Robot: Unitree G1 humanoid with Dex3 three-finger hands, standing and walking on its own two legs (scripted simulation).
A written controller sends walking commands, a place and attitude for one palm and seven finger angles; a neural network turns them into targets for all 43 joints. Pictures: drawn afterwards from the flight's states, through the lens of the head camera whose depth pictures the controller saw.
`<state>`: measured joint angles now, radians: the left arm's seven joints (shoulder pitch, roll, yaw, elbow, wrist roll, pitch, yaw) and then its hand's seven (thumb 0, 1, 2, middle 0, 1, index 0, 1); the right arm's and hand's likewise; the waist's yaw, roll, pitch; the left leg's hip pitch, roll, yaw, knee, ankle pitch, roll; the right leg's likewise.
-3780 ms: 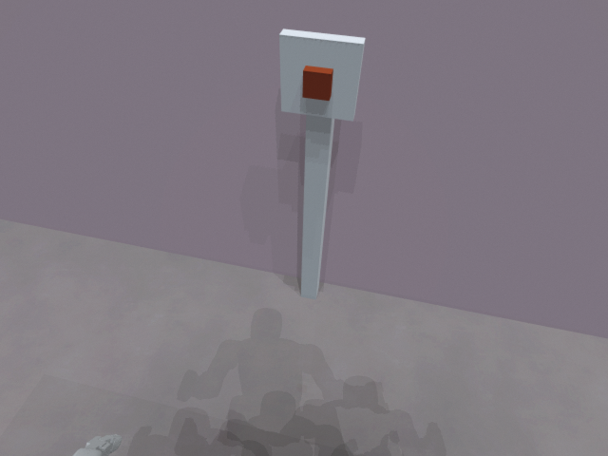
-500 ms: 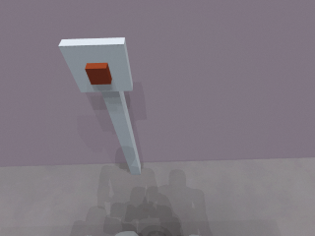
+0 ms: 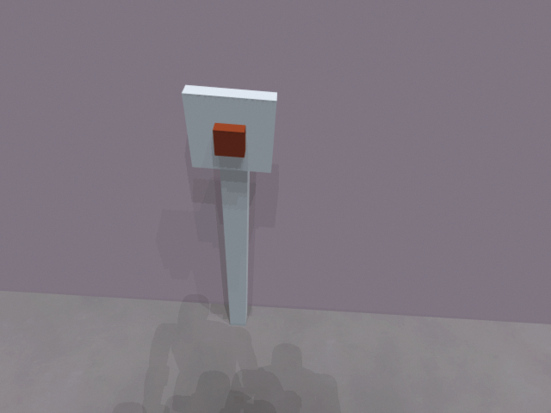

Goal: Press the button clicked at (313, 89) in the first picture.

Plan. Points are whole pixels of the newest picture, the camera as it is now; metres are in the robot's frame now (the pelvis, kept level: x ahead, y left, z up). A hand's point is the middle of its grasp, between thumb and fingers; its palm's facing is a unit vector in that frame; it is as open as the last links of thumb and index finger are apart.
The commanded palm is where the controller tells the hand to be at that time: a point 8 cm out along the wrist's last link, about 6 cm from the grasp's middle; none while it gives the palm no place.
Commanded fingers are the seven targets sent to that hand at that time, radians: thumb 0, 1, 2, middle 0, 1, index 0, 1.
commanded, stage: come to a stop and stand still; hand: left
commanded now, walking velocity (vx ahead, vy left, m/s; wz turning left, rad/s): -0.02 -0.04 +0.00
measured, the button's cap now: (230, 139) +0.55 +0.13 +0.11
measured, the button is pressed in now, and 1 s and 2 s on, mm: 0 0 0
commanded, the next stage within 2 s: look again from close up in 0.46 s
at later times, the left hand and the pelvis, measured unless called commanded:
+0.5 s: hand out of the picture -0.01 +0.11 -0.18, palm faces +0.08 -0.99 -0.15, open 7.3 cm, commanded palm none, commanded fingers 0.00 0.90 0.90 -0.20 -0.30 -0.20 -0.30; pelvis +0.01 -0.04 +0.00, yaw +1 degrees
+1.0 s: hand out of the picture +0.00 +0.18 -0.18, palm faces +0.04 -0.98 -0.19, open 7.4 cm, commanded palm none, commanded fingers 0.00 0.90 0.90 -0.20 -0.30 -0.20 -0.30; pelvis -0.01 +0.00 -0.01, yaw +0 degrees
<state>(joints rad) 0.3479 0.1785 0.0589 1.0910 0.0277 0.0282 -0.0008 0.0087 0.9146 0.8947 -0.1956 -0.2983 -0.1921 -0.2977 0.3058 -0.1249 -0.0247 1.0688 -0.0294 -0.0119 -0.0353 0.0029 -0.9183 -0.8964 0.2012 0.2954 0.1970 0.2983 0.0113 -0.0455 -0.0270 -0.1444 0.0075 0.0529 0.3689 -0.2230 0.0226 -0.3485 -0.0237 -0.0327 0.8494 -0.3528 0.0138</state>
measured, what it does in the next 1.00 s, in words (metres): steps on the spot: right foot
